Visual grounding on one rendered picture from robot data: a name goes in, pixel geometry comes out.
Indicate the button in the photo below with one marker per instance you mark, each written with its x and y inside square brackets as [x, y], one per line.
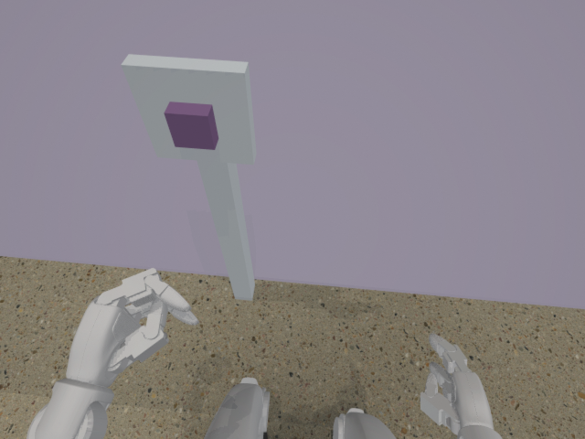
[192, 125]

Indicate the robot left forearm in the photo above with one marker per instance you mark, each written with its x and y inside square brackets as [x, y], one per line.
[77, 410]

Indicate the robot thigh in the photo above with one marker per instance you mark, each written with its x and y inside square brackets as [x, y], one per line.
[242, 415]
[358, 425]

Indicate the robot left hand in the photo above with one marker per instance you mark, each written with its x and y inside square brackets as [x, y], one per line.
[95, 355]

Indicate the right robot thigh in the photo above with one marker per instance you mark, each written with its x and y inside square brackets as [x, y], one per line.
[358, 425]

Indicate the robot right hand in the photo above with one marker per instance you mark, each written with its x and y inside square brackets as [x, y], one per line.
[462, 391]

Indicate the panel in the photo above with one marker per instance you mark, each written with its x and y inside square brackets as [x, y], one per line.
[154, 82]

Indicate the left robot thigh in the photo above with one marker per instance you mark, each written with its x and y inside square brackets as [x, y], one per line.
[242, 415]

